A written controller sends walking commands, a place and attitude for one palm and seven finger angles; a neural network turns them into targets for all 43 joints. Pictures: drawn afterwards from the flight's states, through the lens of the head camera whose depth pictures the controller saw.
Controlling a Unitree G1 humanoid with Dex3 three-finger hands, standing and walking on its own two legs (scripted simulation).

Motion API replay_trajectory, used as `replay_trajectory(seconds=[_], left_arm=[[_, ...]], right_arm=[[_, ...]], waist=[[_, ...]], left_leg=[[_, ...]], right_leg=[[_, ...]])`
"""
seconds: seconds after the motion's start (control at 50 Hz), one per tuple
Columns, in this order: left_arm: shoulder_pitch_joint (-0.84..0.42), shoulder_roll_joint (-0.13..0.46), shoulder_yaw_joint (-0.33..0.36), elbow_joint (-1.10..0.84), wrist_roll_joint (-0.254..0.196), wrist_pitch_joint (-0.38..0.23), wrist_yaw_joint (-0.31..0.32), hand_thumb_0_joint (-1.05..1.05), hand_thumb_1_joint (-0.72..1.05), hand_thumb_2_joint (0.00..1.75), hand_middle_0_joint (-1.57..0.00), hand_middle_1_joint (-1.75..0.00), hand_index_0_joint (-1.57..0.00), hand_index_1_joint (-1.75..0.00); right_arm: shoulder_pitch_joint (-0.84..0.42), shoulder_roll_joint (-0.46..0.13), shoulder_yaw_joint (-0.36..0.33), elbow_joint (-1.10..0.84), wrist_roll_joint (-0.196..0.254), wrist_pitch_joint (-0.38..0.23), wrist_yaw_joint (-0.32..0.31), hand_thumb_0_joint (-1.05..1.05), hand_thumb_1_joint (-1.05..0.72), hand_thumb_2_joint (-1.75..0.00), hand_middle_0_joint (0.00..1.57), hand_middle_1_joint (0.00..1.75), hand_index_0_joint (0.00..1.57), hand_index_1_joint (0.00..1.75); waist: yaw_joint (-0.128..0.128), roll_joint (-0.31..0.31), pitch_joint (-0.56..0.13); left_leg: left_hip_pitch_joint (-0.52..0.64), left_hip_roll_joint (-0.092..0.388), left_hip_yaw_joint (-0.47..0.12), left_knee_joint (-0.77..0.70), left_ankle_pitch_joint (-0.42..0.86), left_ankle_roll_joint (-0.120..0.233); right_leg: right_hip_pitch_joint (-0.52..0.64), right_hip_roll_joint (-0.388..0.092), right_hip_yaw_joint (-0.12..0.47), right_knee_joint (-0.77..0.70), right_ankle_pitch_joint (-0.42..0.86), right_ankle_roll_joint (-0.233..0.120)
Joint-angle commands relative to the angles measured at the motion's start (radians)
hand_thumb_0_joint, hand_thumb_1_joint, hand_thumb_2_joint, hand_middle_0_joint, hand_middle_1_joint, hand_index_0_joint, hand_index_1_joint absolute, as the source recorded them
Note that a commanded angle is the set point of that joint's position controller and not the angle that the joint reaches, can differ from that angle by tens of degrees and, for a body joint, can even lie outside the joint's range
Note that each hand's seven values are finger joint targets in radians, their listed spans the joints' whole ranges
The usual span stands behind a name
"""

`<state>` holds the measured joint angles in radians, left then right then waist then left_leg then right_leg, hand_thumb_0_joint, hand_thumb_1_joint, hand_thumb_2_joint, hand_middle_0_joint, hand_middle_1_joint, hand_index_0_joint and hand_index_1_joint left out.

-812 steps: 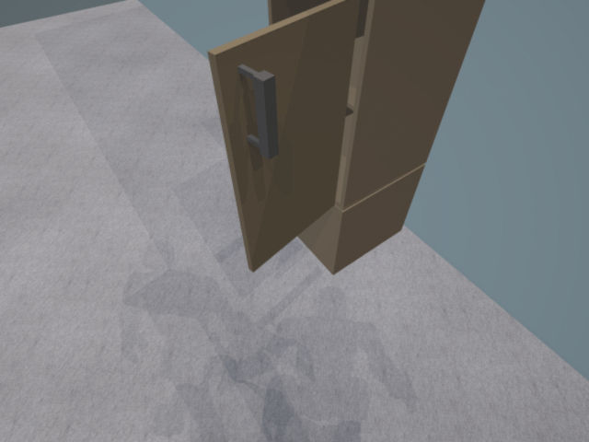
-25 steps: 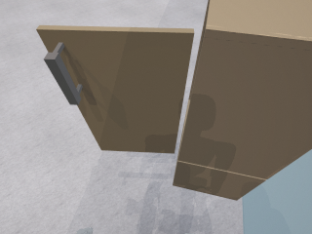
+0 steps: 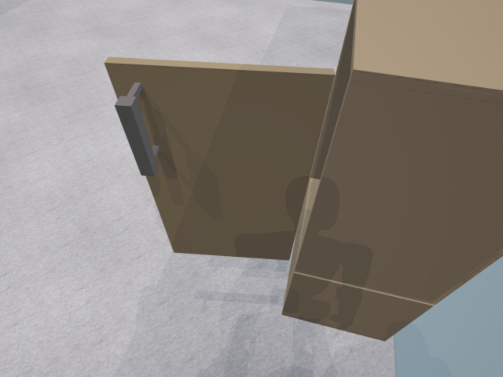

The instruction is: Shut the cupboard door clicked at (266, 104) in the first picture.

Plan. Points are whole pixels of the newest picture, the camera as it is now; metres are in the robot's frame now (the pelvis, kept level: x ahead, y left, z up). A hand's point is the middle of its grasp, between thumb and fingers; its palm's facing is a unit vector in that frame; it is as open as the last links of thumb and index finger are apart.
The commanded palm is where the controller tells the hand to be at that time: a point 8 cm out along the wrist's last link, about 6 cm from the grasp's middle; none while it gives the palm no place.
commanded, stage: come to a stop and stand still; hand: left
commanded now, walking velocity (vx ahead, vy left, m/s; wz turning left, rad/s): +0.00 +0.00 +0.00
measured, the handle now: (143, 131) +0.46 +0.23 +0.14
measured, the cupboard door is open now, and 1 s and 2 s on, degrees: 100 100 100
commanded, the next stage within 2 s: look again from close up in 0.02 s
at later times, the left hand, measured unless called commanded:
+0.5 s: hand out of the picture +0.04 +0.19 -0.17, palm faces +0.02 -0.98 -0.21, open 7.4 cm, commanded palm none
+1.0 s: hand (147, 316) +0.19 +0.17 +0.02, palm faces +0.06 -1.00 -0.01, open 6.8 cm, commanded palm +0.11 +0.23 -0.03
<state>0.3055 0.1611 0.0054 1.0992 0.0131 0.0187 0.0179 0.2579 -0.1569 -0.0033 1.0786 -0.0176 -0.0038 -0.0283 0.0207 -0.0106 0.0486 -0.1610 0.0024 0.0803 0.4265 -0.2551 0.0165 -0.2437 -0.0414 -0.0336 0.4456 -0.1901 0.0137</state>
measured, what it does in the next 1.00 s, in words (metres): stands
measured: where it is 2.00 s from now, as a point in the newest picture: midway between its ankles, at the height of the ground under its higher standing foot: outside the picture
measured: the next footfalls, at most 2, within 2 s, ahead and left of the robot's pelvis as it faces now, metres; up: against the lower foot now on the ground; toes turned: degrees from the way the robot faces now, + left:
none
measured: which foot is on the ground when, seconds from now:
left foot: down 0.00-1.00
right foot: down 0.00-1.00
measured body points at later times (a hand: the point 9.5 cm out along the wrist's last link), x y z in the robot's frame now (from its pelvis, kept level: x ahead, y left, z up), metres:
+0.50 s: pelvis +0.01 +0.02 +0.00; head +0.00 +0.01 +0.45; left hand +0.04 +0.25 -0.16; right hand +0.01 -0.20 -0.16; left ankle -0.01 +0.11 -0.74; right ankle +0.03 -0.13 -0.74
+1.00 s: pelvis -0.02 -0.01 -0.04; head -0.01 +0.00 +0.41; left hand +0.19 +0.22 +0.02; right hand +0.16 -0.25 -0.09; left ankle -0.01 +0.11 -0.74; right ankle +0.03 -0.13 -0.74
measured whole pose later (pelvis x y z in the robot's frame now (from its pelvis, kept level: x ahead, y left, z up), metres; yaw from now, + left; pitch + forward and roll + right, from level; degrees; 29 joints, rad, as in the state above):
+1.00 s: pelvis -0.02 -0.01 -0.04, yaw +2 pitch +5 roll +1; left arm 0.36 0.17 0.13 0.11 -0.24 -0.47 -0.20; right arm 0.23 -0.23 -0.03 0.64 0.01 -0.32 0.00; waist -0.04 -0.02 -0.09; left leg -0.48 0.00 0.05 0.80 -0.40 0.01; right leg -0.55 -0.06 -0.04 0.82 -0.34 0.00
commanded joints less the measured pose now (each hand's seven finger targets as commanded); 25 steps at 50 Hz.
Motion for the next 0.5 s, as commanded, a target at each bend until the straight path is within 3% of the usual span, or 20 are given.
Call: replay_trajectory(seconds=[0.0,0.02,0.04,0.06,0.08,0.1,0.12,0.18,0.24,0.4,0.46,0.48], left_arm=[[0.026,0.088,0.009,-0.032,0.003,-0.030,0.011,0.00,0.90,0.90,-0.20,-0.30,-0.20,-0.30],[0.125,0.107,0.000,0.012,0.012,-0.051,0.054,0.00,0.90,0.90,-0.20,-0.30,-0.20,-0.30],[0.084,0.157,-0.003,-0.002,0.007,-0.060,0.044,0.00,0.90,0.90,-0.20,-0.30,-0.20,-0.30],[0.071,0.148,0.003,-0.020,0.000,-0.064,0.034,0.00,0.90,0.90,-0.20,-0.30,-0.20,-0.30],[0.057,0.131,-0.001,-0.024,-0.001,-0.063,0.033,0.00,0.90,0.90,-0.20,-0.30,-0.20,-0.30],[0.043,0.122,-0.005,-0.029,-0.002,-0.059,0.029,0.00,0.90,0.90,-0.20,-0.30,-0.20,-0.30],[0.031,0.114,-0.006,-0.032,-0.001,-0.054,0.026,0.00,0.90,0.90,-0.20,-0.30,-0.20,-0.30],[0.018,0.103,-0.006,-0.042,0.002,-0.047,0.023,0.00,0.90,0.90,-0.20,-0.30,-0.20,-0.30],[0.028,0.100,-0.003,-0.048,0.001,-0.047,0.022,0.00,0.90,0.90,-0.20,-0.30,-0.20,-0.30],[0.028,0.098,0.001,-0.064,-0.002,-0.047,0.023,0.00,0.90,0.90,-0.20,-0.30,-0.20,-0.30],[0.020,0.100,0.002,-0.068,-0.003,-0.043,0.023,0.00,0.90,0.90,-0.20,-0.30,-0.20,-0.30],[0.019,0.100,0.002,-0.067,-0.003,-0.042,0.023,0.00,0.90,0.90,-0.20,-0.30,-0.20,-0.30]], right_arm=[[0.073,-0.072,-0.009,-0.007,0.006,-0.018,0.001,0.00,-0.90,-0.90,0.20,0.30,0.20,0.30],[-0.031,-0.138,-0.018,-0.075,0.014,-0.031,0.011,0.00,-0.90,-0.90,0.20,0.30,0.20,0.30],[-0.007,-0.108,-0.011,-0.100,0.015,-0.027,0.012,0.00,-0.90,-0.90,0.20,0.30,0.20,0.30],[0.082,-0.069,-0.013,-0.079,0.007,-0.030,0.010,0.00,-0.90,-0.90,0.20,0.30,0.20,0.30],[0.096,-0.074,-0.013,-0.069,0.006,-0.031,0.007,0.00,-0.90,-0.90,0.20,0.30,0.20,0.30],[0.089,-0.082,-0.010,-0.070,0.009,-0.026,0.007,0.00,-0.90,-0.90,0.20,0.30,0.20,0.30],[0.076,-0.085,-0.012,-0.072,0.009,-0.021,0.008,0.00,-0.90,-0.90,0.20,0.30,0.20,0.30],[0.081,-0.091,-0.012,-0.076,0.005,-0.016,0.012,0.00,-0.90,-0.90,0.20,0.30,0.20,0.30],[0.093,-0.085,-0.009,-0.065,0.004,-0.023,0.011,0.00,-0.90,-0.90,0.20,0.30,0.20,0.30],[0.100,-0.100,-0.005,-0.051,0.005,-0.037,0.007,0.00,-0.90,-0.90,0.20,0.30,0.20,0.30],[0.095,-0.100,-0.004,-0.043,0.005,-0.037,0.005,0.00,-0.90,-0.90,0.20,0.30,0.20,0.30],[0.094,-0.101,-0.003,-0.042,0.005,-0.036,0.005,0.00,-0.90,-0.90,0.20,0.30,0.20,0.30]], waist=[[-0.011,-0.004,0.020],[0.023,0.040,-0.026],[-0.026,0.035,-0.025],[-0.047,0.065,-0.118],[-0.044,0.060,-0.148],[-0.042,0.019,-0.133],[-0.039,-0.006,-0.076],[-0.039,-0.062,0.055],[-0.029,0.007,0.070],[-0.021,0.001,0.004],[-0.017,0.042,0.008],[-0.018,0.024,0.006]], left_leg=[[-0.054,0.100,-0.103,-0.138,-0.003,0.007],[-0.064,0.129,-0.053,0.065,0.120,-0.016],[-0.058,0.063,-0.055,0.048,0.064,-0.038],[-0.018,0.054,-0.064,0.006,0.021,-0.019],[-0.017,0.075,-0.078,0.014,0.069,-0.011],[-0.031,0.084,-0.088,0.005,0.058,-0.005],[-0.054,0.081,-0.096,-0.014,0.026,-0.001],[-0.111,0.076,-0.109,-0.045,-0.021,0.007],[-0.128,0.083,-0.116,-0.079,-0.004,0.012],[-0.097,0.088,-0.115,-0.078,0.125,0.014],[-0.095,0.093,-0.114,-0.083,0.156,0.012],[-0.093,0.094,-0.116,-0.086,0.150,0.011]], right_leg=[[0.016,-0.063,0.086,-0.089,-0.012,-0.035],[0.046,-0.109,0.102,-0.036,0.253,-0.031],[0.043,-0.145,0.131,-0.028,0.381,-0.060],[0.079,-0.144,0.142,0.005,0.328,-0.074],[0.087,-0.118,0.113,0.008,0.237,-0.071],[0.077,-0.102,0.103,-0.014,0.108,-0.063],[0.038,-0.091,0.103,-0.037,-0.001,-0.057],[-0.042,-0.073,0.102,-0.063,-0.123,-0.052],[-0.019,-0.063,0.088,-0.048,-0.066,-0.053],[0.075,-0.068,0.073,-0.014,0.099,-0.047],[0.085,-0.066,0.066,-0.008,0.113,-0.045],[0.086,-0.067,0.065,-0.009,0.108,-0.043]])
